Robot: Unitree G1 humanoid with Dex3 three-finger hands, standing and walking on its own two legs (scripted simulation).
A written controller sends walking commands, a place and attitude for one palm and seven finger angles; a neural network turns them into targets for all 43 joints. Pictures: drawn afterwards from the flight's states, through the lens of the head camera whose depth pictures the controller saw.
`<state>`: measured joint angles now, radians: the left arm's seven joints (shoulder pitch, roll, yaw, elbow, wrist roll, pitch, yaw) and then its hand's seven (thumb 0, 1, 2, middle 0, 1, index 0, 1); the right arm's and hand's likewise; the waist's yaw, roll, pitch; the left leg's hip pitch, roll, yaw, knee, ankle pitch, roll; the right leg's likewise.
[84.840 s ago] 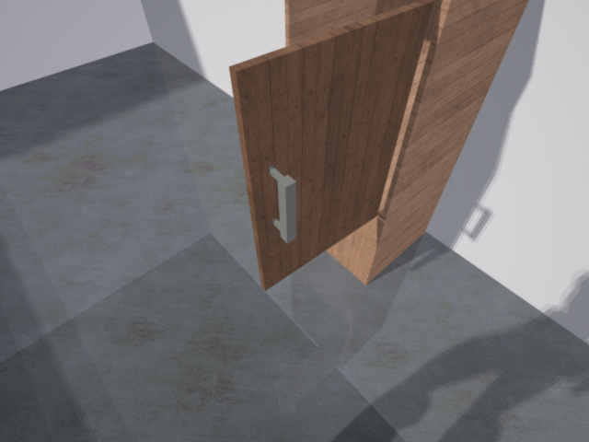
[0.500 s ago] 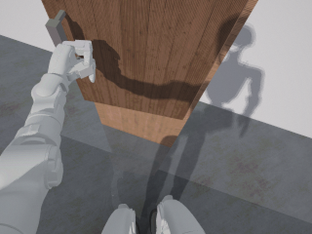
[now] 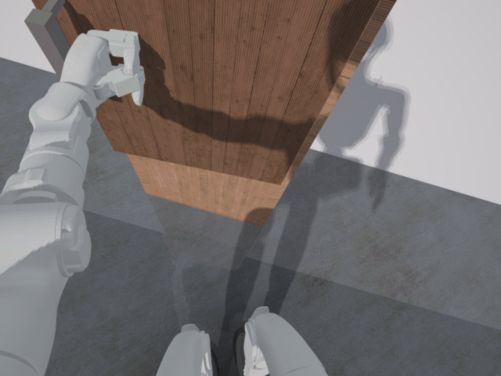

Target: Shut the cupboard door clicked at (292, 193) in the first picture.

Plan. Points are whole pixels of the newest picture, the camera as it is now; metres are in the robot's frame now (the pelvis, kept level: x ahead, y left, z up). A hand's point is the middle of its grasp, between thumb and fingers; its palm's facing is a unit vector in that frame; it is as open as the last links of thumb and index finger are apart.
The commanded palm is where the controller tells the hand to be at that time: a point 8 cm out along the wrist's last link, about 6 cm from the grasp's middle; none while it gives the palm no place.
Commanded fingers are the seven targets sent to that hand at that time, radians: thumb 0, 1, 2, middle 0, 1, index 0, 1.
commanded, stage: push the door shut along its arc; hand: left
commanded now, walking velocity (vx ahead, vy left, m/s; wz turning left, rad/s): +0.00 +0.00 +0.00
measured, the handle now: (73, 58) +0.59 +0.20 +0.08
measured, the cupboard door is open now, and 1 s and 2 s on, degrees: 5 0 0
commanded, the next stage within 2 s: pull the fist back off the door in 0.60 s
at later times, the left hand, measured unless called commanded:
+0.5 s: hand (149, 66) +0.56 +0.09 +0.09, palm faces -0.42 -0.91 -0.03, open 3.4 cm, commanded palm +0.60 +0.08 +0.08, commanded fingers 0.00 0.90 0.90 -1.30 -1.50 -1.30 -1.50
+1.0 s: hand (165, 65) +0.56 +0.07 +0.08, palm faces +0.03 -1.00 -0.04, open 3.4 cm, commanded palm +0.55 +0.07 +0.08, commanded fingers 0.00 0.90 0.90 -1.30 -1.50 -1.30 -1.50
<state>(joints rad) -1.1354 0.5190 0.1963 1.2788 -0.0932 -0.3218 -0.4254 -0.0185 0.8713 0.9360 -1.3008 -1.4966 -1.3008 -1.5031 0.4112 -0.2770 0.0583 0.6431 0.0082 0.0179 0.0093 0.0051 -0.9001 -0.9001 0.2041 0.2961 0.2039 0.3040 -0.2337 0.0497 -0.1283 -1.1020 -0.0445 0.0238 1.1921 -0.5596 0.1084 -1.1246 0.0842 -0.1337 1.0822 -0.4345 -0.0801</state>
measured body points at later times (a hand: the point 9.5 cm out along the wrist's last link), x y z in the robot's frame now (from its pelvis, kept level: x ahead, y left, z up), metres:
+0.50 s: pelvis +0.00 -0.01 -0.02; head +0.17 +0.03 +0.40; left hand +0.58 +0.14 +0.09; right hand -0.02 -0.28 -0.11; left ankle -0.01 +0.05 -0.64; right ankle +0.03 -0.08 -0.64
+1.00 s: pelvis -0.03 +0.00 -0.02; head +0.14 +0.04 +0.39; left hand +0.56 +0.12 +0.09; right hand -0.06 -0.25 -0.11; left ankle -0.01 +0.05 -0.64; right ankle +0.03 -0.08 -0.64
